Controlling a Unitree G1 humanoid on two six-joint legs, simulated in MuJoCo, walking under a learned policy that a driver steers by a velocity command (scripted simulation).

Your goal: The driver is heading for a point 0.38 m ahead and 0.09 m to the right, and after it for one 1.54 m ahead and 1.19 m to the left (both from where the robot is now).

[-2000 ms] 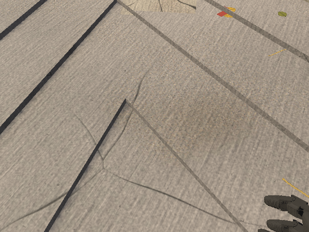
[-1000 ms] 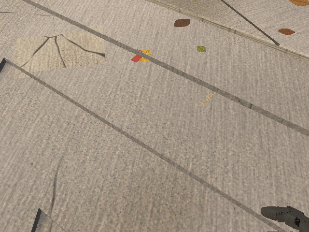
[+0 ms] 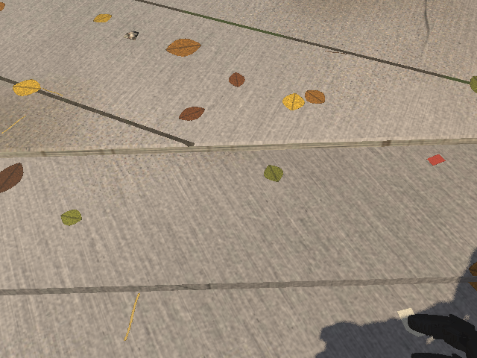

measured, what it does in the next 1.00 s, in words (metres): walks ahead: right foot, then left foot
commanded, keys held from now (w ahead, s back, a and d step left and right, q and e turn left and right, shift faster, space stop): w+e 0.40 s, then w+q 0.60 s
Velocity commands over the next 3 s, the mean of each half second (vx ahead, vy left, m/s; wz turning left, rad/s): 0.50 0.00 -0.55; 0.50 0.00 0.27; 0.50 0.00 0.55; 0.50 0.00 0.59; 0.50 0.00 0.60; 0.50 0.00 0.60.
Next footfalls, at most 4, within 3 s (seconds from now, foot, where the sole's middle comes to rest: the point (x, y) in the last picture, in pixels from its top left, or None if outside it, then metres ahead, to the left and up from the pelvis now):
0.24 right None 0.13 -0.12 -0.75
0.70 left None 0.44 -0.03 -0.74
1.08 right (367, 261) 0.72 -0.29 -0.70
1.52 left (261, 231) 0.82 0.02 -0.70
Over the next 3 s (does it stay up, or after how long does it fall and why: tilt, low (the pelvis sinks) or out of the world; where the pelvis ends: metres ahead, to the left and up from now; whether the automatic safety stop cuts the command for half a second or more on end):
stays up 1.29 0.33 0.11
